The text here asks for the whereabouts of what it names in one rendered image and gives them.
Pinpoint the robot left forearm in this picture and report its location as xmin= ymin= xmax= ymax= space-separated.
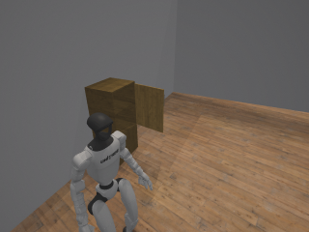
xmin=124 ymin=153 xmax=143 ymax=175

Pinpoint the humanoid robot head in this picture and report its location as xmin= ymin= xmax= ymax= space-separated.
xmin=87 ymin=112 xmax=114 ymax=152

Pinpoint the cupboard door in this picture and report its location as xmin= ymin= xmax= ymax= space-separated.
xmin=134 ymin=83 xmax=164 ymax=132

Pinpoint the robot right upper arm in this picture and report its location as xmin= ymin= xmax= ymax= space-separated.
xmin=70 ymin=150 xmax=92 ymax=193

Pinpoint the robot left upper arm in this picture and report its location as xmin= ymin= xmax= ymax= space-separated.
xmin=111 ymin=130 xmax=129 ymax=159

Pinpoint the robot right thigh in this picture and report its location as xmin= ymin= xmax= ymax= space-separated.
xmin=87 ymin=194 xmax=117 ymax=232

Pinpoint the robot right forearm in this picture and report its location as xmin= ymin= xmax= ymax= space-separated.
xmin=70 ymin=184 xmax=89 ymax=227

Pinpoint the robot left hand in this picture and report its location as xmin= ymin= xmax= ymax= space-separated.
xmin=138 ymin=172 xmax=153 ymax=190

